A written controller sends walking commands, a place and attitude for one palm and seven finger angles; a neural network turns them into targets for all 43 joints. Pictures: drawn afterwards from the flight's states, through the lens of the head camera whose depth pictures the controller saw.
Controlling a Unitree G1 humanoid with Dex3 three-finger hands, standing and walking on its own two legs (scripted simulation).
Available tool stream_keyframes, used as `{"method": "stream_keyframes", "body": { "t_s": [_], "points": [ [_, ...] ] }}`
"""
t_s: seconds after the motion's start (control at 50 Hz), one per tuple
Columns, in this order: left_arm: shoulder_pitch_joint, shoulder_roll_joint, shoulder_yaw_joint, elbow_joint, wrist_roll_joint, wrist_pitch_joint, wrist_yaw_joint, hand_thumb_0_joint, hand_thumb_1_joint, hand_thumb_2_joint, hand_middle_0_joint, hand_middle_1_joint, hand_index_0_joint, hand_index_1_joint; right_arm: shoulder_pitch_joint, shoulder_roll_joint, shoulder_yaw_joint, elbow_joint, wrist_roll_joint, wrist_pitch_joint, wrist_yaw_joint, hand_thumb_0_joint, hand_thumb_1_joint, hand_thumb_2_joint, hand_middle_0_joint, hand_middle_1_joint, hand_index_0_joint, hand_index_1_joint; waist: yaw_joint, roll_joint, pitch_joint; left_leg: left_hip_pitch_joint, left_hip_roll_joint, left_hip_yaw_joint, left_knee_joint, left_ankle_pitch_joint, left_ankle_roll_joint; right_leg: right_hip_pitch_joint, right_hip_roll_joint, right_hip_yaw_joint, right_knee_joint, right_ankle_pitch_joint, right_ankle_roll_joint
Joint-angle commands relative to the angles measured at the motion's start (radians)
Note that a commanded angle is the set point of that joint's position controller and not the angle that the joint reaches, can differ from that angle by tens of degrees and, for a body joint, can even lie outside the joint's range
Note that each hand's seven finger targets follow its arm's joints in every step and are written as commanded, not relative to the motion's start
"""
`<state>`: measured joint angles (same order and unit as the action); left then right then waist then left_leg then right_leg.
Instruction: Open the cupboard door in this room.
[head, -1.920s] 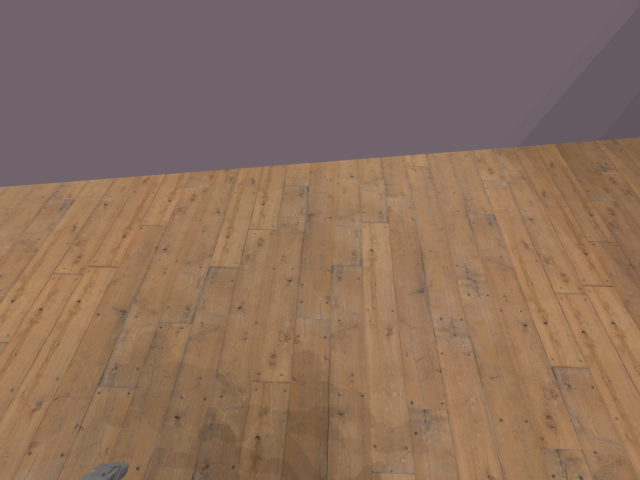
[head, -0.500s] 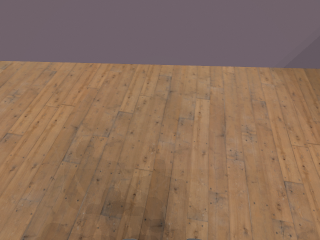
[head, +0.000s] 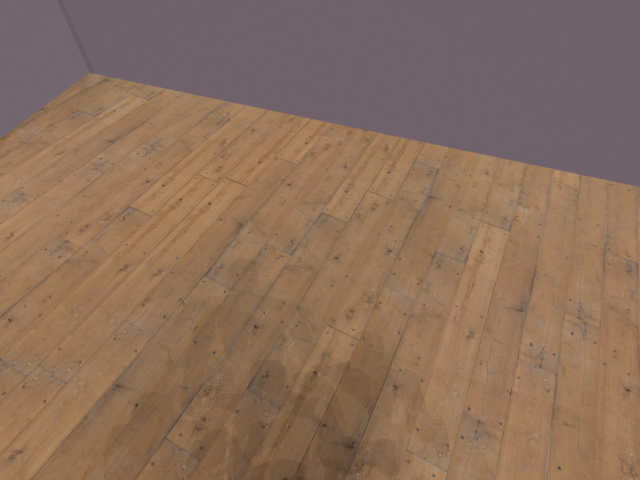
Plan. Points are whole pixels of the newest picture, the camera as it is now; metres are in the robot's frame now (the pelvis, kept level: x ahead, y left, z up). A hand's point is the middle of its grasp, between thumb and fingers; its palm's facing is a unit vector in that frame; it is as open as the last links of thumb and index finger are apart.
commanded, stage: turn or walk to find it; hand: left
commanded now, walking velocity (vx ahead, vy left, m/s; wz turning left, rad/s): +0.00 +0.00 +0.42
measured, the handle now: out of the picture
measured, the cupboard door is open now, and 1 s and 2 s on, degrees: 0 0 0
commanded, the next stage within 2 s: none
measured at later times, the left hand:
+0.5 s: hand out of the picture +0.03 +0.21 -0.15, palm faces +0.21 -0.93 -0.29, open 7.4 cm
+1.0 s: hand out of the picture -0.11 +0.23 -0.17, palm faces +0.44 -0.87 -0.24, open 7.4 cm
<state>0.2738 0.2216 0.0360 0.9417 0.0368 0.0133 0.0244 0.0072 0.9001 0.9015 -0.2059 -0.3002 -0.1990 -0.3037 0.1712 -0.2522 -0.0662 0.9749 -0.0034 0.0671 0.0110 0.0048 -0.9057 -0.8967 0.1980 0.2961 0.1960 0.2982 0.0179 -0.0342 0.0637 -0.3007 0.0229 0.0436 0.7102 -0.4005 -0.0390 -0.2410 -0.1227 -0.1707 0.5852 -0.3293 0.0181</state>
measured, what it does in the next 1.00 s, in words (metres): steps on the spot, turning left: left foot, then right foot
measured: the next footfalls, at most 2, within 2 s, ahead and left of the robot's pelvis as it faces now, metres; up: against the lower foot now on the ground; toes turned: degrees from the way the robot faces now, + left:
left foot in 0.02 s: +0.02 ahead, +0.13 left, +0.00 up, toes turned +4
right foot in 0.44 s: +0.04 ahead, -0.11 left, +0.00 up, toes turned +7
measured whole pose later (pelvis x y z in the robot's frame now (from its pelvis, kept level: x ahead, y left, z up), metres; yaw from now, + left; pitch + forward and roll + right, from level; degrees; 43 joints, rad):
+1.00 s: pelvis -0.06 +0.02 +0.00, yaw +24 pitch +0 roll -1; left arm 0.23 0.26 0.07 0.98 0.02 0.07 0.02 0.01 0.91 0.90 -0.20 -0.30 -0.19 -0.30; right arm 0.18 -0.18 -0.04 0.96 -0.02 0.02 -0.01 0.00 -0.90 -0.90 0.20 0.30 0.20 0.30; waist 0.01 -0.05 0.07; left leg -0.25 0.01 0.04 0.53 -0.28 0.03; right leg -0.46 -0.09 -0.07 1.05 -0.45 0.07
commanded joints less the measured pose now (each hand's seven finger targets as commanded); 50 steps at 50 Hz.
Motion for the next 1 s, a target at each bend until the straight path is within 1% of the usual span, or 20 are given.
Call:
{"method": "stream_keyframes", "body": {
  "t_s": [0.0, 0.02, 0.04, 0.1, 0.14, 0.26, 0.36, 0.4, 0.42, 0.44, 0.46, 0.5, 0.54, 0.7, 0.78, 0.8, 0.82, 0.84, 0.92, 0.98],
  "points": [
    [0.045, 0.139, 0.047, -0.076, -0.023, 0.004, 0.004, 0.000, 0.900, 0.900, -0.200, -0.300, -0.200, -0.300, 0.084, -0.193, -0.032, -0.066, -0.016, -0.059, -0.005, 0.000, -0.900, -0.900, 0.200, 0.300, 0.200, 0.300, -0.046, 0.206, -0.169, 0.349, 0.249, -0.276, -0.356, 0.546, 0.118, -0.210, -0.039, 0.015, 0.237, 0.089, 0.025],
    [-0.007, 0.102, 0.027, -0.109, -0.014, 0.008, 0.004, 0.000, 0.900, 0.900, -0.200, -0.300, -0.200, -0.300, 0.126, -0.246, -0.044, -0.058, -0.010, -0.050, -0.008, 0.000, -0.900, -0.900, 0.200, 0.300, 0.200, 0.300, -0.068, 0.301, -0.138, 0.318, 0.382, -0.377, -0.355, 0.822, 0.230, -0.310, 0.020, 0.049, 0.395, -0.317, 0.048],
    [-0.071, 0.111, 0.029, -0.104, -0.014, 0.023, 0.012, 0.000, 0.900, 0.900, -0.200, -0.300, -0.200, -0.300, 0.150, -0.219, -0.042, -0.036, -0.013, -0.056, -0.022, 0.000, -0.900, -0.900, 0.200, 0.300, 0.200, 0.300, -0.092, 0.279, -0.139, 0.260, 0.347, -0.371, -0.355, 0.789, 0.244, -0.305, 0.020, 0.133, 0.478, -0.293, 0.045],
    [-0.049, 0.107, 0.038, -0.065, -0.019, 0.021, -0.005, 0.000, 0.900, 0.900, -0.200, -0.300, -0.200, -0.300, 0.015, -0.159, -0.019, -0.072, -0.016, -0.058, -0.034, 0.000, -0.900, -0.900, 0.200, 0.300, 0.200, 0.300, -0.028, 0.198, -0.078, 0.184, 0.234, -0.250, -0.346, 0.648, 0.209, -0.305, 0.014, 0.151, 0.527, -0.132, 0.052],
    [-0.043, 0.102, 0.037, -0.056, -0.022, 0.021, -0.010, 0.000, 0.900, 0.900, -0.200, -0.300, -0.200, -0.300, 0.019, -0.155, -0.018, -0.076, -0.013, -0.062, -0.034, 0.000, -0.900, -0.900, 0.200, 0.300, 0.200, 0.300, -0.031, 0.188, -0.082, 0.186, 0.202, -0.226, -0.347, 0.664, 0.201, -0.277, 0.029, 0.139, 0.480, -0.106, 0.059],
    [-0.078, 0.084, 0.036, -0.082, -0.024, 0.022, -0.007, 0.000, 0.900, 0.900, -0.200, -0.300, -0.200, -0.300, 0.044, -0.155, -0.030, -0.078, -0.019, -0.052, -0.030, 0.000, -0.900, -0.900, 0.200, 0.300, 0.200, 0.300, -0.048, 0.187, -0.068, 0.157, 0.200, -0.300, -0.360, 0.559, 0.218, -0.206, 0.062, 0.134, 0.291, -0.117, 0.058],
    [-0.011, 0.078, 0.038, -0.083, -0.029, 0.006, 0.001, 0.000, 0.900, 0.900, -0.200, -0.300, -0.200, -0.300, 0.017, -0.154, -0.039, -0.095, -0.021, -0.044, -0.024, 0.000, -0.900, -0.900, 0.200, 0.300, 0.200, 0.300, -0.011, 0.167, -0.093, 0.066, 0.165, -0.346, -0.290, 0.549, 0.190, -0.009, 0.103, 0.120, 0.012, -0.004, 0.042],
    [0.050, 0.134, 0.050, -0.074, -0.019, -0.013, 0.009, 0.000, 0.900, 0.900, -0.200, -0.300, -0.200, -0.300, 0.018, -0.103, -0.034, -0.109, -0.007, -0.045, -0.015, 0.000, -0.900, -0.900, 0.200, 0.300, 0.200, 0.300, 0.020, 0.025, -0.112, -0.116, 0.067, -0.275, -0.143, 0.301, 0.103, 0.207, -0.007, 0.214, -0.223, 0.135, 0.017],
    [0.060, 0.227, 0.069, -0.080, -0.004, -0.022, 0.016, 0.000, 0.900, 0.900, -0.200, -0.300, -0.200, -0.300, 0.041, -0.030, -0.022, -0.133, -0.004, -0.045, -0.010, 0.000, -0.900, -0.900, 0.200, 0.300, 0.200, 0.300, 0.019, -0.272, -0.103, -0.291, -0.088, -0.096, 0.094, -0.055, 0.025, 0.265, -0.277, 0.503, -0.305, 0.207, -0.087],
    [0.058, 0.236, 0.065, -0.094, -0.014, -0.017, 0.014, 0.000, 0.900, 0.900, -0.200, -0.300, -0.200, -0.300, 0.019, -0.079, -0.037, -0.134, -0.018, -0.032, -0.014, 0.000, -0.900, -0.900, 0.200, 0.300, 0.200, 0.300, 0.038, -0.241, -0.105, -0.256, -0.062, -0.126, 0.277, -0.174, 0.023, 0.127, -0.352, 0.514, -0.327, 0.185, -0.166],
    [0.008, 0.209, 0.069, -0.106, -0.014, -0.012, 0.020, 0.000, 0.900, 0.900, -0.200, -0.300, -0.200, -0.300, 0.001, -0.084, -0.043, -0.131, -0.018, -0.019, -0.010, 0.000, -0.900, -0.900, 0.200, 0.300, 0.200, 0.300, 0.020, -0.226, -0.064, -0.242, -0.044, -0.140, 0.395, -0.142, 0.028, 0.032, -0.318, 0.501, -0.348, 0.097, -0.179],
    [-0.090, 0.152, 0.047, -0.122, -0.013, -0.015, 0.014, 0.000, 0.900, 0.900, -0.200, -0.300, -0.200, -0.300, 0.037, -0.071, -0.041, -0.082, -0.021, -0.012, 0.004, 0.000, -0.900, -0.900, 0.200, 0.300, 0.200, 0.300, -0.034, -0.106, -0.001, -0.242, -0.014, -0.111, 0.499, -0.005, 0.011, -0.017, -0.204, 0.318, -0.320, 0.097, -0.143],
    [-0.094, 0.135, 0.041, -0.126, -0.012, -0.019, 0.014, 0.000, 0.900, 0.900, -0.200, -0.300, -0.200, -0.300, 0.064, -0.061, -0.036, -0.066, -0.021, -0.008, 0.009, 0.000, -0.900, -0.900, 0.200, 0.300, 0.200, 0.300, -0.036, -0.139, -0.006, -0.221, -0.004, -0.076, 0.495, 0.035, -0.005, -0.023, -0.177, 0.237, -0.313, 0.117, -0.132],
    [0.016, 0.196, 0.064, -0.066, -0.001, -0.010, 0.012, 0.000, 0.900, 0.900, -0.200, -0.300, -0.200, -0.300, -0.024, -0.028, -0.013, -0.079, -0.008, -0.021, 0.007, 0.000, -0.900, -0.900, 0.200, 0.300, 0.200, 0.300, 0.031, -0.162, -0.048, -0.112, 0.005, 0.020, 0.110, -0.077, -0.009, 0.090, -0.228, 0.184, -0.229, 0.328, -0.166],
    [-0.007, 0.190, 0.066, -0.049, -0.015, 0.000, 0.008, 0.000, 0.900, 0.900, -0.200, -0.300, -0.200, -0.300, 0.086, -0.045, -0.010, -0.050, -0.007, -0.042, -0.001, 0.000, -0.900, -0.900, 0.200, 0.300, 0.200, 0.300, -0.030, -0.102, -0.120, 0.115, -0.002, 0.046, -0.256, 0.157, 0.010, 0.046, -0.194, 0.079, -0.043, 0.390, -0.073],
    [0.008, 0.147, 0.061, -0.064, -0.023, 0.008, 0.004, 0.000, 0.900, 0.900, -0.200, -0.300, -0.200, -0.300, 0.113, -0.113, -0.024, -0.049, -0.013, -0.053, -0.002, 0.000, -0.900, -0.900, 0.200, 0.300, 0.200, 0.300, -0.042, 0.075, -0.145, 0.242, 0.120, -0.111, -0.346, 0.294, 0.055, -0.101, -0.122, 0.024, 0.109, 0.210, -0.013],
    [-0.002, 0.079, 0.044, -0.103, -0.024, 0.013, -0.004, 0.000, 0.900, 0.900, -0.200, -0.300, -0.200, -0.300, 0.136, -0.209, -0.043, -0.057, -0.018, -0.056, -0.006, 0.000, -0.900, -0.900, 0.200, 0.300, 0.200, 0.300, -0.052, 0.362, -0.119, 0.296, 0.359, -0.400, -0.387, 0.612, 0.172, -0.329, -0.001, -0.004, 0.307, -0.258, 0.056],
    [-0.084, 0.094, 0.036, -0.113, -0.013, 0.026, 0.003, 0.000, 0.900, 0.900, -0.200, -0.300, -0.200, -0.300, 0.173, -0.216, -0.049, -0.036, -0.019, -0.053, -0.017, 0.000, -0.900, -0.900, 0.200, 0.300, 0.200, 0.300, -0.094, 0.280, -0.107, 0.214, 0.386, -0.406, -0.403, 0.599, 0.233, -0.315, 0.008, 0.089, 0.451, -0.295, 0.047],
    [-0.065, 0.089, 0.045, -0.059, -0.020, 0.020, -0.011, 0.000, 0.900, 0.900, -0.200, -0.300, -0.200, -0.300, 0.038, -0.135, -0.019, -0.063, -0.018, -0.064, -0.036, 0.000, -0.900, -0.900, 0.200, 0.300, 0.200, 0.300, -0.026, 0.192, -0.078, 0.169, 0.227, -0.229, -0.362, 0.622, 0.196, -0.304, 0.013, 0.142, 0.522, -0.104, 0.053],
    [-0.068, 0.082, 0.040, -0.058, -0.023, 0.022, -0.012, 0.000, 0.900, 0.900, -0.200, -0.300, -0.200, -0.300, 0.053, -0.138, -0.023, -0.063, -0.017, -0.065, -0.036, 0.000, -0.900, -0.900, 0.200, 0.300, 0.200, 0.300, -0.039, 0.172, -0.092, 0.196, 0.212, -0.229, -0.356, 0.647, 0.207, -0.264, 0.031, 0.134, 0.422, -0.110, 0.062]
  ]
}}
